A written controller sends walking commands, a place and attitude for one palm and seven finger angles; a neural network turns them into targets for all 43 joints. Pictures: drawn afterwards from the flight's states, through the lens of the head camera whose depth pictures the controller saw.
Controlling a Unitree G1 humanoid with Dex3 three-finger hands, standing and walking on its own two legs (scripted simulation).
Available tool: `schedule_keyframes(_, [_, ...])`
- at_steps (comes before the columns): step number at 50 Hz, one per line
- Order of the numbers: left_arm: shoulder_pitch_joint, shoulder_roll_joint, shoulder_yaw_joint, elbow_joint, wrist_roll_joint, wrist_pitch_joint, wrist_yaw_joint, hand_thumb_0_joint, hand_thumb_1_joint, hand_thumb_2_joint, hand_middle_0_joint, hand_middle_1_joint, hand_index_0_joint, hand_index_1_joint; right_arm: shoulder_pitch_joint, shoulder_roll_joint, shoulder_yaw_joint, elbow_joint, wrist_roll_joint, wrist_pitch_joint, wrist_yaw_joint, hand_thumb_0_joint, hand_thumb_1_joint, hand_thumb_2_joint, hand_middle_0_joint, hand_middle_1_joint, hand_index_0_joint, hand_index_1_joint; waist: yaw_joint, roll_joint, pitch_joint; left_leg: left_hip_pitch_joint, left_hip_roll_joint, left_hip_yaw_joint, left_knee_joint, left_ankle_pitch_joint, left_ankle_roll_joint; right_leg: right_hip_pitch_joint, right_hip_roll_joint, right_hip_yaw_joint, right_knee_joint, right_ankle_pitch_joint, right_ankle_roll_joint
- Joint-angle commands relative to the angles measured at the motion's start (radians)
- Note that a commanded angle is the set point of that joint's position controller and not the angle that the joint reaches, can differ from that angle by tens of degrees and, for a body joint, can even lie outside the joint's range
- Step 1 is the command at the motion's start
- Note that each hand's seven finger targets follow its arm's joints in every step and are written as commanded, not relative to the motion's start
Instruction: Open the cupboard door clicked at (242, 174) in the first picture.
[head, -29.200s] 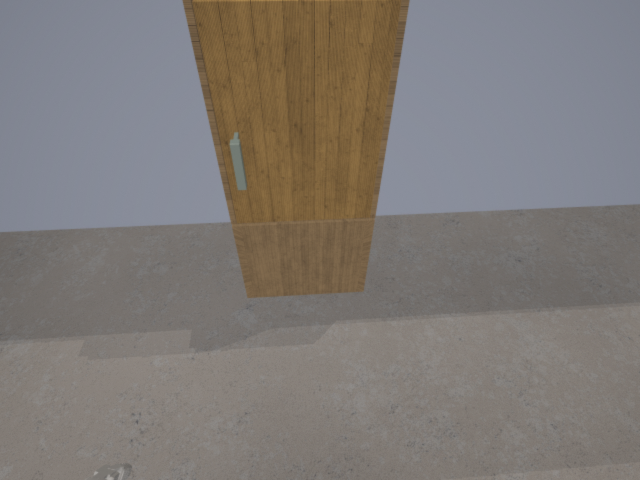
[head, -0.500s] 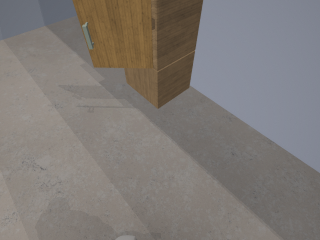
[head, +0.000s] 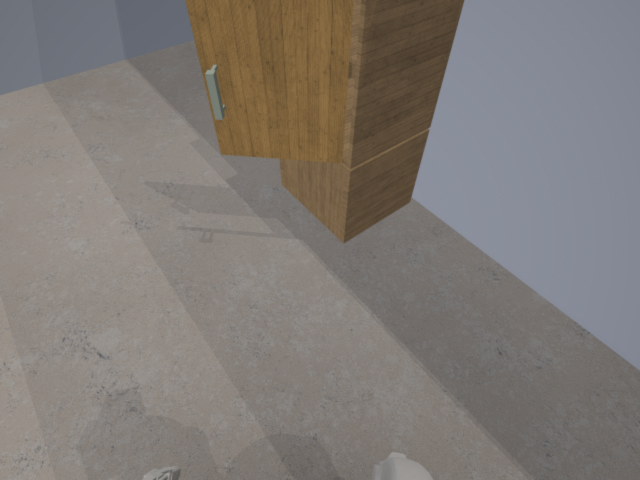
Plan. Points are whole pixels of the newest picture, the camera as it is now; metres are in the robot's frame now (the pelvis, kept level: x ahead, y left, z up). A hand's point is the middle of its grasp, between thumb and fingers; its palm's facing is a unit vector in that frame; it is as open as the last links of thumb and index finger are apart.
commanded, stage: take the last steps up to it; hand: left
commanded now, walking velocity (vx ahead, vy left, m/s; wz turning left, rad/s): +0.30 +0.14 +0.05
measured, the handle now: (217, 92) +1.08 +0.35 -0.11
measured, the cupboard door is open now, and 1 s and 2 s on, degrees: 46 46 46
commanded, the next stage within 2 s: come to a stop and stand still in 1.12 s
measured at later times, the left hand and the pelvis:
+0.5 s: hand out of the picture +0.12 +0.18 -0.16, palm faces +0.17 -0.96 -0.23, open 7.2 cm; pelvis +0.17 +0.00 +0.01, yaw +4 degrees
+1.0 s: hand (186, 288) +0.45 +0.28 -0.16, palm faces +0.03 -0.98 -0.21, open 7.4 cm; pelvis +0.35 +0.09 +0.00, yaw +1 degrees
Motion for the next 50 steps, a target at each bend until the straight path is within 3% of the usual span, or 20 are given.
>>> schedule_keyframes(1, [-0.119,0.041,0.008,-0.113,-0.003,-0.032,0.001,0.0,0.9,0.9,-0.2,-0.3,-0.2,-0.3,0.099,-0.158,-0.037,0.006,-0.001,-0.02,-0.011,0.0,-0.9,-0.9,0.2,0.3,0.2,0.3,-0.027,0.09,0.066,-0.058,0.285,-0.155,-0.045,0.477,0.132,0.049,0.032,-0.034,-0.152,-0.013,-0.024])
schedule_keyframes(3, [-0.026,0.055,0.018,-0.091,-0.002,-0.037,0.001,0.0,0.9,0.9,-0.2,-0.3,-0.2,-0.3,0.08,-0.165,-0.037,0.014,0.002,-0.019,-0.012,0.0,-0.9,-0.9,0.2,0.3,0.2,0.3,0.024,0.059,0.035,-0.111,0.257,-0.12,0.058,0.509,0.105,0.231,0.063,-0.047,-0.253,0.031,-0.038])
schedule_keyframes(4, [0.093,0.074,0.029,-0.056,0.0,-0.046,0.003,0.0,0.9,0.9,-0.2,-0.3,-0.2,-0.3,0.069,-0.169,-0.039,0.016,0.008,-0.02,-0.012,0.0,-0.9,-0.9,0.2,0.3,0.2,0.3,0.08,0.013,-0.018,-0.174,0.212,-0.096,0.202,0.514,0.071,0.423,0.073,-0.042,-0.335,0.087,-0.048])
schedule_keyframes(5, [0.258,0.145,0.049,-0.01,0.006,-0.059,0.011,0.0,0.9,0.9,-0.2,-0.3,-0.2,-0.3,0.059,-0.157,-0.043,0.006,0.022,-0.027,-0.004,0.0,-0.9,-0.9,0.2,0.3,0.2,0.3,0.146,-0.091,-0.117,-0.335,0.148,-0.047,0.418,0.398,0.027,0.695,-0.05,0.108,-0.384,0.08,-0.093])
schedule_keyframes(6, [0.384,0.246,0.077,0.019,0.007,-0.062,0.022,0.0,0.9,0.9,-0.2,-0.3,-0.2,-0.3,0.094,-0.119,-0.043,-0.026,0.03,-0.031,-0.005,0.0,-0.9,-0.9,0.2,0.3,0.2,0.3,0.168,-0.285,-0.228,-0.567,0.001,0.005,0.73,-0.179,-0.036,0.905,-0.373,0.54,-0.511,0.11,-0.214])
schedule_keyframes(7, [0.37,0.257,0.078,0.016,-0.011,-0.056,0.028,0.0,0.9,0.9,-0.2,-0.3,-0.2,-0.3,0.036,-0.157,-0.052,-0.042,0.018,-0.02,-0.003,0.0,-0.9,-0.9,0.2,0.3,0.2,0.3,0.151,-0.18,-0.17,-0.622,0.054,-0.075,0.934,-0.285,-0.042,0.777,-0.456,0.639,-0.622,0.071,-0.264])
schedule_keyframes(8, [0.269,0.204,0.067,-0.009,-0.012,-0.057,0.035,0.0,0.9,0.9,-0.2,-0.3,-0.2,-0.3,-0.01,-0.156,-0.059,-0.04,0.017,-0.012,0.0,0.0,-0.9,-0.9,0.2,0.3,0.2,0.3,0.112,-0.079,-0.065,-0.643,0.116,-0.117,0.974,-0.185,-0.045,0.616,-0.417,0.559,-0.66,-0.073,-0.251])
schedule_keyframes(10, [0.14,0.102,0.039,-0.026,-0.01,-0.06,0.038,0.0,0.9,0.9,-0.2,-0.3,-0.2,-0.3,-0.046,-0.097,-0.059,-0.033,0.006,0.014,0.011,0.0,-0.9,-0.9,0.2,0.3,0.2,0.3,0.041,-0.102,0.067,-0.603,0.172,-0.114,0.941,-0.048,-0.062,0.344,-0.322,0.335,-0.699,-0.093,-0.18])
schedule_keyframes(13, [0.153,0.048,0.023,-0.008,-0.009,-0.083,0.031,0.0,0.9,0.9,-0.2,-0.3,-0.2,-0.3,0.008,-0.05,-0.051,-0.009,-0.003,0.039,0.026,0.0,-0.9,-0.9,0.2,0.3,0.2,0.3,0.005,-0.128,0.035,-0.537,0.18,-0.055,0.842,0.069,-0.094,0.272,-0.229,0.144,-0.737,0.019,-0.134])
schedule_keyframes(17, [0.207,0.064,0.039,0.026,-0.005,-0.1,0.03,0.0,0.9,0.9,-0.2,-0.3,-0.2,-0.3,-0.063,-0.038,-0.057,-0.042,-0.005,0.039,0.04,0.0,-0.9,-0.9,0.2,0.3,0.2,0.3,0.017,-0.041,-0.005,-0.572,0.189,-0.014,0.675,0.149,-0.123,0.362,-0.213,0.094,-0.734,0.127,-0.155])
schedule_keyframes(25, [0.307,0.108,0.03,0.102,0.003,-0.097,0.028,0.0,0.9,0.9,-0.2,-0.3,-0.2,-0.3,-0.302,-0.07,-0.052,-0.146,0.003,0.015,0.061,0.0,-0.9,-0.9,0.2,0.3,0.2,0.3,0.074,-0.153,0.049,-0.566,0.154,0.039,0.381,0.136,-0.117,0.484,-0.239,0.069,-0.671,0.311,-0.142])
schedule_keyframes(28, [0.291,0.132,0.038,0.105,0.007,-0.085,0.033,0.0,0.9,0.9,-0.2,-0.3,-0.2,-0.3,-0.299,-0.089,-0.051,-0.156,0.007,0.003,0.06,0.0,-0.9,-0.9,0.2,0.3,0.2,0.3,0.056,-0.173,0.038,-0.438,0.128,0.049,0.28,0.084,-0.09,0.469,-0.246,0.057,-0.603,0.324,-0.126])
schedule_keyframes(30, [0.273,0.125,0.039,0.106,0.004,-0.077,0.031,0.0,0.9,0.9,-0.2,-0.3,-0.2,-0.3,-0.151,-0.139,-0.062,-0.105,0.002,-0.009,0.048,0.0,-0.9,-0.9,0.2,0.3,0.2,0.3,-0.022,-0.078,-0.021,-0.141,0.088,0.08,0.168,0.11,-0.072,0.338,-0.174,-0.012,-0.399,0.332,-0.088])
schedule_keyframes(31, [0.29,0.083,0.029,0.093,-0.001,-0.074,0.027,0.0,0.9,0.9,-0.2,-0.3,-0.2,-0.3,-0.004,-0.223,-0.08,-0.069,-0.008,-0.016,0.033,0.0,-0.9,-0.9,0.2,0.3,0.2,0.3,-0.078,0.096,-0.127,0.079,0.205,-0.033,0.159,0.129,-0.032,0.212,-0.089,-0.077,-0.16,0.174,-0.054])
schedule_keyframes(32, [0.299,0.031,0.018,0.064,-0.01,-0.074,0.023,0.0,0.9,0.9,-0.2,-0.3,-0.2,-0.3,0.111,-0.311,-0.103,-0.048,-0.011,-0.016,0.017,0.0,-0.9,-0.9,0.2,0.3,0.2,0.3,-0.106,0.308,-0.215,0.227,0.432,-0.352,0.086,0.185,0.07,-0.001,0.043,-0.114,0.146,-0.307,-0.018])
schedule_keyframes(33, [0.228,0.034,0.013,0.031,-0.006,-0.072,0.028,0.0,0.9,0.9,-0.2,-0.3,-0.2,-0.3,0.135,-0.319,-0.097,-0.044,-0.003,-0.005,0.002,0.0,-0.9,-0.9,0.2,0.3,0.2,0.3,-0.117,0.258,-0.206,0.199,0.483,-0.395,0.032,0.23,0.134,-0.084,0.038,-0.004,0.328,-0.342,-0.041])
schedule_keyframes(34, [0.195,0.028,0.018,0.016,-0.006,-0.073,0.029,0.0,0.9,0.9,-0.2,-0.3,-0.2,-0.3,0.07,-0.291,-0.087,-0.064,-0.005,-0.003,0.002,0.0,-0.9,-0.9,0.2,0.3,0.2,0.3,-0.088,0.139,-0.135,0.078,0.49,-0.349,0.01,0.149,0.158,-0.113,0.0,0.021,0.402,-0.293,-0.059])
schedule_keyframes(37, [0.183,0.021,0.023,0.044,0.002,-0.048,0.018,0.0,0.9,0.9,-0.2,-0.3,-0.2,-0.3,-0.086,-0.163,-0.051,-0.103,0.0,-0.021,-0.009,0.0,-0.9,-0.9,0.2,0.3,0.2,0.3,-0.013,0.134,-0.012,-0.159,0.397,-0.212,-0.063,0.167,0.1,-0.071,-0.052,0.065,0.389,-0.102,-0.04])
schedule_keyframes(39, [0.211,-0.002,0.02,0.048,0.004,-0.037,0.013,0.0,0.9,0.9,-0.2,-0.3,-0.2,-0.3,-0.081,-0.148,-0.044,-0.091,0.002,-0.036,-0.012,0.0,-0.9,-0.9,0.2,0.3,0.2,0.3,0.016,0.124,-0.016,-0.158,0.357,-0.131,-0.081,0.288,0.092,-0.046,-0.039,0.05,0.324,-0.055,-0.033])
schedule_keyframes(50, [0.018,0.018,0.015,-0.058,0.002,-0.033,0.005,0.0,0.9,0.9,-0.2,-0.3,-0.2,-0.3,-0.013,-0.168,-0.05,-0.035,-0.007,-0.029,-0.007,0.0,-0.9,-0.9,0.2,0.3,0.2,0.3,0.015,0.067,0.017,-0.137,0.336,-0.039,-0.023,0.4,0.103,0.156,0.028,-0.018,-0.198,0.014,-0.048])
